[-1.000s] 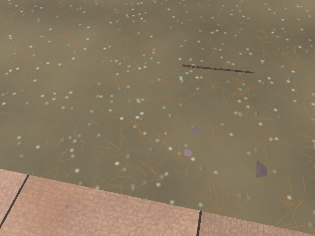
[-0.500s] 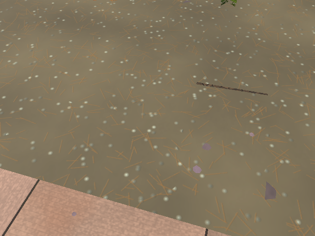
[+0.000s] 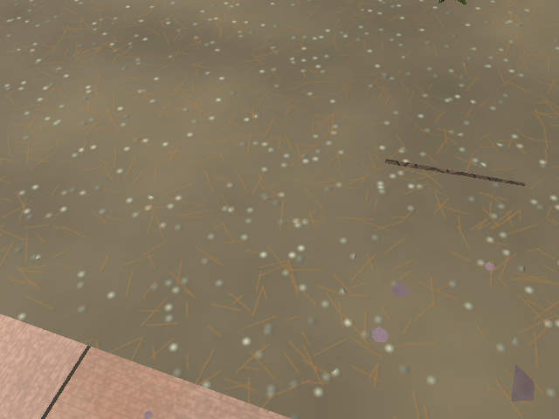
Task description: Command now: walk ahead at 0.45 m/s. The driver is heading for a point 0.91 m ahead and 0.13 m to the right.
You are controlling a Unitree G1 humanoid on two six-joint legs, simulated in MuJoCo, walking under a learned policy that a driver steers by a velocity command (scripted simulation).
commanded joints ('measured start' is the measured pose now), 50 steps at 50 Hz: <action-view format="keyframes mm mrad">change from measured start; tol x32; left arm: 1 30 190 37 -35 -7 -5 12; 30 -483 107 23 -293 -14 -19 -32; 37 30 303 99 -180 -4 -14 -27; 50 -137 184 61 -164 -4 -24 -6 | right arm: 1 -192 -17 12 -113 7 -21 17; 10 336 -286 -73 16 -19 -17 7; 50 8 -53 10 34 -21 -9 -15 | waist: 1 15 -117 112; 11 -219 187 -439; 20 -64 22 21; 32 -144 23 45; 37 7 -317 -447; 50 -66 -82 18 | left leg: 1 -4 -36 43 -125 94 -4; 7 206 -102 64 -200 -20 92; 10 1113 271 -561 -242 -279 345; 18 397 123 -205 -604 -77 254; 32 687 175 -87 -498 123 183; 35 601 84 -7 -101 424 121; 38 -112 -91 -118 614 -512 48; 50 -30 45 -31 30 71 -8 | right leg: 1 -91 -231 115 -103 257 -134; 8 13 -243 40 311 906 -67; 11 -707 11 161 1139 -282 18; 12 -803 -50 144 1175 -225 2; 32 -669 -105 37 315 247 6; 35 -195 -65 -1 307 221 -72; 37 372 -435 747 151 8 -301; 50 -210 -207 107 -88 306 -167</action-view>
